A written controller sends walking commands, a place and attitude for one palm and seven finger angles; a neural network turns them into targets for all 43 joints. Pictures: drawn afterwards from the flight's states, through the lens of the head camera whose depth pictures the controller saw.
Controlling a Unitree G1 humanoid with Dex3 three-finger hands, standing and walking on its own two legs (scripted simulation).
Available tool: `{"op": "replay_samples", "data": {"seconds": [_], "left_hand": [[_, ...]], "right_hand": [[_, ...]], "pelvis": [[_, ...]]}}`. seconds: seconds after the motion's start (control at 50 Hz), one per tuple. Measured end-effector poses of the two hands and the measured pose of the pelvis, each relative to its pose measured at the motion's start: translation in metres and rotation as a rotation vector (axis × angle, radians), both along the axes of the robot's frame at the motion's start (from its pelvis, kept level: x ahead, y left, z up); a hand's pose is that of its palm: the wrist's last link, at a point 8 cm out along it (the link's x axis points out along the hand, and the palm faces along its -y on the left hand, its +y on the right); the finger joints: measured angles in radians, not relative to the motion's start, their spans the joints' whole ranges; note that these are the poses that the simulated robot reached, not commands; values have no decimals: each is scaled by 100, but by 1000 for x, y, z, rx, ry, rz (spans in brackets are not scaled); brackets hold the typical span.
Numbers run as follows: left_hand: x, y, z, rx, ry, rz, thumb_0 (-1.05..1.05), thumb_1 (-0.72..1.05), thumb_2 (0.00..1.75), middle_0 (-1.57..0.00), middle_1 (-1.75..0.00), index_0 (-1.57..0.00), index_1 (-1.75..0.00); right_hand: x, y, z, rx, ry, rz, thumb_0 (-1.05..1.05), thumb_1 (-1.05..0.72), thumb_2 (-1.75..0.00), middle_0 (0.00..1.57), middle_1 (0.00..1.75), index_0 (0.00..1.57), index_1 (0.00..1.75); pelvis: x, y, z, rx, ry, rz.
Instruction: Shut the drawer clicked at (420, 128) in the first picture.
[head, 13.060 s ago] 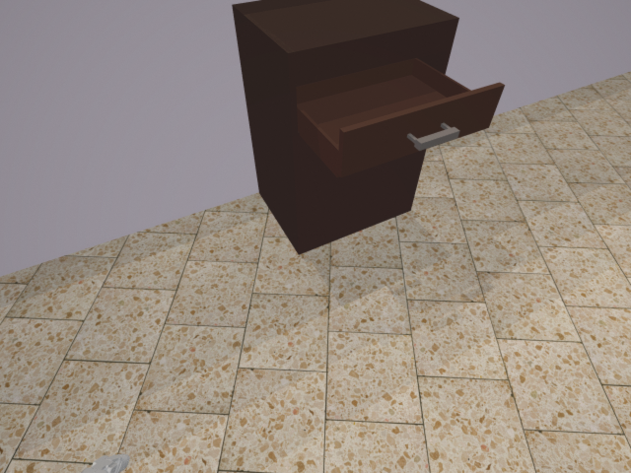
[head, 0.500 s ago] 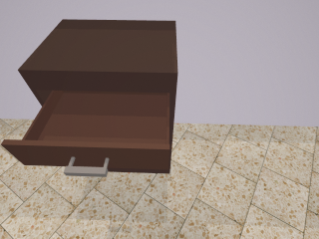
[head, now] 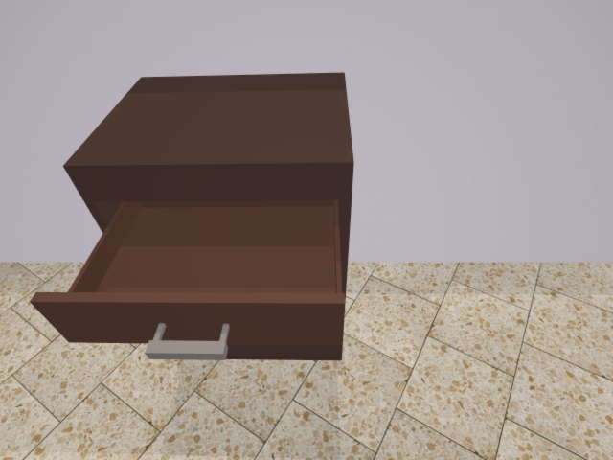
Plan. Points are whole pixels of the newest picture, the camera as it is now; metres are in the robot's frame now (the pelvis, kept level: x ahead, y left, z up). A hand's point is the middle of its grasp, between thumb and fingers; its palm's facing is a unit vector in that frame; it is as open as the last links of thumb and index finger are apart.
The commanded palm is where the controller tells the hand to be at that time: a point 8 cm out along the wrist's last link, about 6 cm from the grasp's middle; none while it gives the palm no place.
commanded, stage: look again from close up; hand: left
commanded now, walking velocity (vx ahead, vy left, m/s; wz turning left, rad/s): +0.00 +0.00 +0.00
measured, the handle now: (190, 339) +0.35 +0.23 -0.11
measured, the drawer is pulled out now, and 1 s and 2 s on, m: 0.26 0.26 0.26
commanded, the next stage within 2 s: raise the hand and make a fist in 0.18 s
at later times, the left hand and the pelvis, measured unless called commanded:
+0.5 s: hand (181, 397) +0.21 +0.18 -0.01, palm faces +0.22 -0.97 -0.10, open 6.9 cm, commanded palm +0.10 +0.23 -0.06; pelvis +0.01 +0.00 -0.01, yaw +2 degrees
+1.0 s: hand (189, 436) +0.17 +0.17 -0.04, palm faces -0.13 -0.99 -0.04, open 4.4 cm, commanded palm +0.12 +0.24 -0.04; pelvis -0.03 -0.01 -0.10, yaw +4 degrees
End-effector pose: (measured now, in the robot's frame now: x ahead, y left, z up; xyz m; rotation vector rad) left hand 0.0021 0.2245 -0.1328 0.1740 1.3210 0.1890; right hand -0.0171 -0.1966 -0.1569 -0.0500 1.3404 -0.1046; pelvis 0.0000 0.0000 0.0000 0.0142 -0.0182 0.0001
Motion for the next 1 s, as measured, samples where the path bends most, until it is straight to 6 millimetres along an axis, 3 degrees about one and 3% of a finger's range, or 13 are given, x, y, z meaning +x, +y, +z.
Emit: {"op": "replay_samples", "data": {"seconds": [0.3, 0.34, 0.38, 0.46, 0.52, 0.56, 0.6, 0.66, 0.74, 0.78, 0.84, 0.92, 1.0], "left_hand": [[10, -2, -3, -9, 45, 4, 1, 92, 90, -20, -30, -20, -30], [34, 4, 11, 0, -105, 75, 3, 94, 90, -20, -30, -21, -30], [74, 11, 42, 45, -367, 79, 3, 95, 90, -21, -31, -21, -31], [152, 10, 110, 51, -823, 40, 3, 94, 90, -25, -35, -25, -35], [182, -1, 144, -15, -1114, -30, 2, 93, 90, -29, -39, -29, -39], [182, -10, 148, -84, -1248, -83, 2, 92, 90, -32, -43, -32, -43], [169, -16, 138, -136, -1311, -139, 1, 92, 90, -35, -47, -35, -47], [138, -17, 105, -168, -1249, -174, 1, 91, 90, -41, -53, -41, -53], [94, -2, 67, -125, -1121, -86, 1, 90, 90, -49, -61, -49, -61], [83, 9, 66, -63, -1141, -50, 2, 90, 90, -53, -66, -53, -66], [87, 21, 82, 8, -1266, -68, 3, 90, 90, -59, -72, -59, -72], [123, 16, 101, -54, -1397, -212, 2, 90, 91, -67, -81, -67, -81], [157, 0, 95, -219, -1273, -321, 2, 90, 91, -75, -89, -75, -89]], "right_hand": [[8, -14, 5, -43, 68, 11, 1, -91, -90, 20, 29, 20, 30], [21, -22, 12, -77, -21, 5, 1, -91, -90, 20, 30, 20, 30], [44, -33, 21, -121, -167, 12, 1, -91, -90, 20, 30, 20, 30], [107, -54, 39, -176, -454, 44, 2, -91, -90, 20, 30, 20, 30], [157, -66, 60, -200, -661, 64, 2, -91, -90, 20, 29, 20, 30], [186, -71, 76, -211, -776, 87, 2, -91, -90, 20, 29, 20, 30], [212, -74, 89, -222, -867, 131, 2, -91, -90, 20, 29, 20, 30], [243, -73, 99, -237, -961, 202, 1, -91, -90, 20, 29, 20, 30], [270, -62, 89, -235, -1002, 276, 1, -91, -90, 20, 29, 20, 30], [274, -51, 75, -217, -991, 306, 1, -91, -90, 20, 29, 20, 30], [268, -31, 45, -165, -940, 337, 1, -91, -90, 20, 29, 20, 30], [238, -8, 6, -79, -843, 322, 1, -91, -90, 20, 30, 20, 30], [194, -1, -13, -32, -730, 210, 2, -90, -90, 21, 30, 20, 30]], "pelvis": [[15, 1, 1, -3, -1, -1], [14, -1, 0, -1, 2, -4], [15, -2, -1, -1, 11, 3], [10, -2, -6, -5, 44, 35], [6, -6, -15, 1, 101, 25], [4, -10, -24, 6, 136, 16], [1, -14, -35, 6, 161, 15], [-3, -19, -52, 3, 198, 25], [-9, -22, -73, -12, 245, 47], [-11, -23, -83, -26, 261, 60], [-17, -23, -94, -50, 273, 76], [-25, -20, -101, -72, 276, 84], [-30, -13, -97, -65, 280, 70]]}}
